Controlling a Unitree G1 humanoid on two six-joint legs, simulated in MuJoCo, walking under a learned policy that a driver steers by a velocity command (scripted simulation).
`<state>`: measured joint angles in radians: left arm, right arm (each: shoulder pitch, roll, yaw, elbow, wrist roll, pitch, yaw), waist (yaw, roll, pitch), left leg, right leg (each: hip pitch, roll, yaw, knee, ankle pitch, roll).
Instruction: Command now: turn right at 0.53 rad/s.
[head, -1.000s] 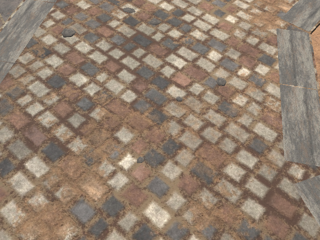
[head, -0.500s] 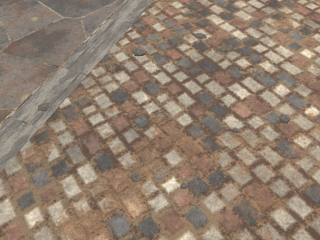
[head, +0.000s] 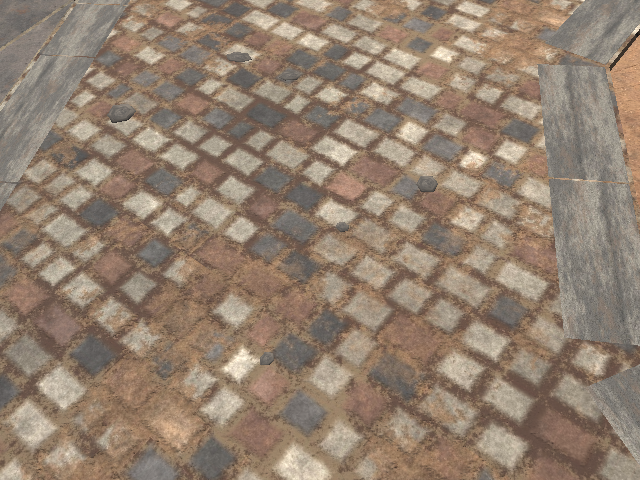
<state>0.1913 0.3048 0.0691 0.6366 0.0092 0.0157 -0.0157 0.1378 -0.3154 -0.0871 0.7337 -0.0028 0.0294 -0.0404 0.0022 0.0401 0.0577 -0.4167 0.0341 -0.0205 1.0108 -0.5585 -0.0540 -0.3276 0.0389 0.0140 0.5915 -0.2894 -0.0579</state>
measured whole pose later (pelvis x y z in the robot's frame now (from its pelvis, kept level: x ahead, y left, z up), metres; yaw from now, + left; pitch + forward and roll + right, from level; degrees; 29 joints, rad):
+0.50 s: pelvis +0.07 +0.03 +0.01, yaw -5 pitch +1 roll +0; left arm 0.25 0.29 0.04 0.68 -0.02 -0.04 0.00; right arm 0.30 -0.28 -0.05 0.78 0.01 -0.09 0.03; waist -0.01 -0.05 -0.03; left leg -0.23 -0.04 -0.03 0.50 -0.31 0.06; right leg -0.34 0.05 0.07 0.83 -0.45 -0.04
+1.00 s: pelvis +0.31 -0.01 +0.01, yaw +12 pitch +1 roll -2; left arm 0.18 0.26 0.06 0.69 0.01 -0.10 -0.01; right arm 0.32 -0.32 -0.06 0.73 0.03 -0.02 -0.01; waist -0.02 0.04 0.04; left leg -0.46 0.03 -0.07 1.17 -0.36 0.01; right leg -0.24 0.03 -0.05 0.41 -0.19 -0.02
